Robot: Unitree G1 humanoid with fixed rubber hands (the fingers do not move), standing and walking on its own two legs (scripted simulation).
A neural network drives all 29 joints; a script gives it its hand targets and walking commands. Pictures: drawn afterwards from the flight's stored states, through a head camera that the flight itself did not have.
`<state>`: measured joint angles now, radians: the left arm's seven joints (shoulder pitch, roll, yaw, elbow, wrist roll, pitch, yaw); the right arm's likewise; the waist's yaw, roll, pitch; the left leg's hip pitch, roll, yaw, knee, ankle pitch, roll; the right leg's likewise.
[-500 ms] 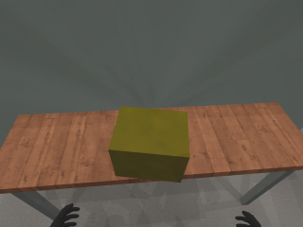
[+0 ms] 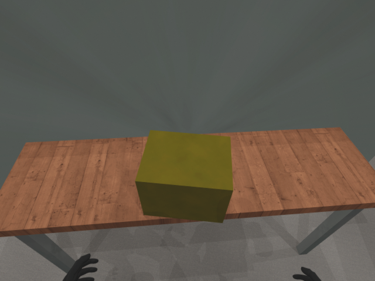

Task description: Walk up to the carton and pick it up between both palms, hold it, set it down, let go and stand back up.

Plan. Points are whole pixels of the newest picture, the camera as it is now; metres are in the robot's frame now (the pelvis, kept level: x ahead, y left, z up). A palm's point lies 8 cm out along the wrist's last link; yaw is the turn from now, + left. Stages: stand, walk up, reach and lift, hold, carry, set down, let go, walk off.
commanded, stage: stand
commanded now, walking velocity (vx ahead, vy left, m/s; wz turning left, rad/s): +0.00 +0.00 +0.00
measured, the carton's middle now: (186, 176) +0.41 -0.03 -0.07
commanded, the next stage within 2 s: none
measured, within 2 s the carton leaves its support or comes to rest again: neither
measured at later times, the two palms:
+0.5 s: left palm out of the picture +0.13 +0.24 -0.09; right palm out of the picture +0.07 -0.30 -0.11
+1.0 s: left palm out of the picture +0.13 +0.24 -0.09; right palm out of the picture +0.06 -0.30 -0.11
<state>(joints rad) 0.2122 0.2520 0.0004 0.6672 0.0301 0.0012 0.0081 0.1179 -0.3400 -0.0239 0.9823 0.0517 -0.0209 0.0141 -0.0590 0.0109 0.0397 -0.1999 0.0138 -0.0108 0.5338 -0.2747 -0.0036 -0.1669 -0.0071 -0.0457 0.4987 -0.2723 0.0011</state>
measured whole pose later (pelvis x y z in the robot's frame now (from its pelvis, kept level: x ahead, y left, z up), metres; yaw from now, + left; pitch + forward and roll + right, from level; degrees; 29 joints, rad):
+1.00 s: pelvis -0.01 +0.00 +0.00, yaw +0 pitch -5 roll -1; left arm 0.20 0.25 0.00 0.75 0.03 0.00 0.01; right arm 0.12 -0.34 -0.02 1.04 0.05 -0.02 0.01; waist -0.06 0.01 0.04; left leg -0.20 0.01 -0.01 0.53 -0.26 0.00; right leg -0.17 -0.01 -0.05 0.50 -0.25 0.00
